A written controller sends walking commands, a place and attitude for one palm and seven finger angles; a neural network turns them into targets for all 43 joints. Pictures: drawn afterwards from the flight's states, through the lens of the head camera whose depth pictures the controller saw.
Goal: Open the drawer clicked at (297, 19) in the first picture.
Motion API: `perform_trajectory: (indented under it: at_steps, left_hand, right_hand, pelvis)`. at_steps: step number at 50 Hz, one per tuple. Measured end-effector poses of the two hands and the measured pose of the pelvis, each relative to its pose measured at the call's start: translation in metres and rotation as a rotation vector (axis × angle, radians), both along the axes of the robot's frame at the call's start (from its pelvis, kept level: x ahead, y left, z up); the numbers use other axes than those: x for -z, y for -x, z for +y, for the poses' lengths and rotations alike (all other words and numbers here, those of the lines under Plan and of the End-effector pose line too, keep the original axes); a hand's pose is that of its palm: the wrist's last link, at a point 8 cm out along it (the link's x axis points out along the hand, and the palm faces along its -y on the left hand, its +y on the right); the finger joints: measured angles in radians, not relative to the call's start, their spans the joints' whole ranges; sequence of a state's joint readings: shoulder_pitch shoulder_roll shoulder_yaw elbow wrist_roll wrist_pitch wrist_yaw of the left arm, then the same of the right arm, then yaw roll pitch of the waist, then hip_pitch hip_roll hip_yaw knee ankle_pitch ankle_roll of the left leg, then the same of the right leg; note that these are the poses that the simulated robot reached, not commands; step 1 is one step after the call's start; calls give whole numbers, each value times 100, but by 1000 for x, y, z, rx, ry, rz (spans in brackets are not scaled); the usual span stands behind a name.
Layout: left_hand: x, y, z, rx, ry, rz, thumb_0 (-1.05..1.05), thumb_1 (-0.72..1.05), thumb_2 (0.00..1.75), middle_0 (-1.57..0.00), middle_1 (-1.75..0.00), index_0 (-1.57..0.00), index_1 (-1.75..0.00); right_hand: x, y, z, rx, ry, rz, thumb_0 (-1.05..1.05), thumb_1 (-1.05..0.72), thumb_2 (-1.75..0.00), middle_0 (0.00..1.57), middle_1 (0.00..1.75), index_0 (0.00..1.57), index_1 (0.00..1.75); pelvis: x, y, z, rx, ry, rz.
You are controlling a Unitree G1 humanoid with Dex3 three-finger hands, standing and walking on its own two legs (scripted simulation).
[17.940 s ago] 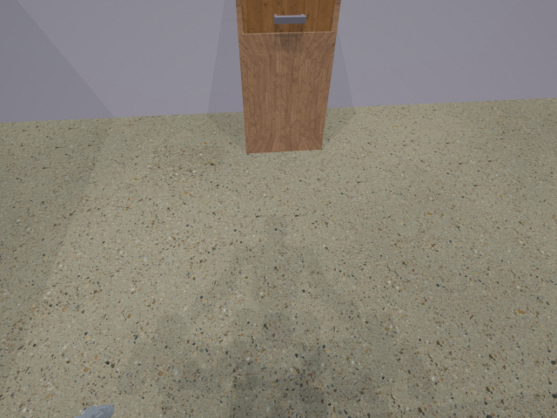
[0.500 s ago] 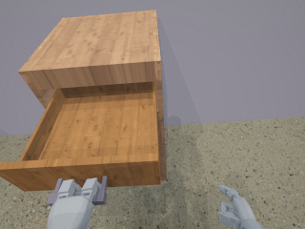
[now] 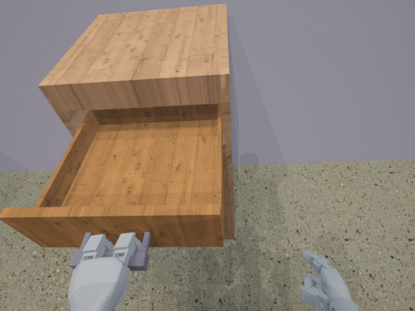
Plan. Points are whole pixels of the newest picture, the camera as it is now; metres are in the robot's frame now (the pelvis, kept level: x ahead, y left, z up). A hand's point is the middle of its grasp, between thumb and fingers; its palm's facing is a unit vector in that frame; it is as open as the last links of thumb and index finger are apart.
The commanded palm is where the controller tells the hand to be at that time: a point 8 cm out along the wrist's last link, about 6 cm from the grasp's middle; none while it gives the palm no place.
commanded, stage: open the thumb to release the handle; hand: left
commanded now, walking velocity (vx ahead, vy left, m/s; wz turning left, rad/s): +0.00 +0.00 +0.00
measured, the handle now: (113, 249) +0.22 +0.21 +0.02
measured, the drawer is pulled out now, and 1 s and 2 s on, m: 0.30 0.30 0.30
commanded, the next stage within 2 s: lift the hand off the handle in 0.36 s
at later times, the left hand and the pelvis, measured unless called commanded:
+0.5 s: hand (117, 285) +0.17 +0.19 +0.01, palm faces +0.03 -0.15 -0.99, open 13.5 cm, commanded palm +0.14 +0.19 +0.06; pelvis -0.01 +0.01 +0.00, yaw +0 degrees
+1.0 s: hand (116, 275) +0.18 +0.19 +0.02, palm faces +0.02 -0.17 -0.99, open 13.8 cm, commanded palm +0.15 +0.18 +0.09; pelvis -0.01 +0.02 +0.01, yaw -1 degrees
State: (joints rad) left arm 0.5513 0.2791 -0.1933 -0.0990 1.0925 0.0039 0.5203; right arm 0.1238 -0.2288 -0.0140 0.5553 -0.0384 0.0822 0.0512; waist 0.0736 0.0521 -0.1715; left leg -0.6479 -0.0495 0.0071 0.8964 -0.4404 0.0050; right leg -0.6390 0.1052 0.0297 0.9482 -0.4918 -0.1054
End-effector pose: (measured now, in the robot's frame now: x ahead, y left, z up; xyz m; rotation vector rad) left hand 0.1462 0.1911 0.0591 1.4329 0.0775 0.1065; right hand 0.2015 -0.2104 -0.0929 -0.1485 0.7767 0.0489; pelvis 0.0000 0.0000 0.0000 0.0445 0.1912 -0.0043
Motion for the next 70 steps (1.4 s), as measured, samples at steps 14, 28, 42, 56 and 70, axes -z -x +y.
perform_trajectory:
  at_steps: [14, 28, 42, 56, 70]
  left_hand:
    - [-3, 1, 1, -8, 21, 19, 0, 0, 51, -28, -126, -35, -125]
    - [2, -2, 2, -8, 9, -13, 0, -46, 32, -26, -121, -32, -120]
    - [1, -11, 5, -11, 19, 11, 0, -49, 30, -29, -120, -32, -122]
    - [-28, -13, 3, 28, 46, -4, 0, -49, 30, -33, -121, -34, -121]
    - [-67, -13, -2, 61, 67, -44, -1, -49, 30, -36, -122, -35, -122]
  right_hand:
    - [-18, 2, 3, 4, -5, -52, 1, -90, -90, 20, 30, 20, 30]
    - [-9, 6, 10, -2, 2, -23, 1, -90, -90, 20, 30, 20, 30]
    - [-15, 6, 20, -1, -12, -24, 1, -90, -90, 20, 30, 20, 30]
    - [-28, 3, 19, 10, -18, -60, 1, -90, -90, 20, 30, 20, 30]
    - [-38, -9, 33, -26, -69, -81, 1, -90, -90, 20, 30, 20, 30]
  pelvis:
    - [-6, 7, 1, 5, 7, -31]
    - [-2, 8, 10, 0, 15, -22]
    - [-7, 9, 12, -2, 20, -37]
    - [-14, 5, 18, 10, 28, -80]
    - [-23, -3, 20, 24, 30, -113]
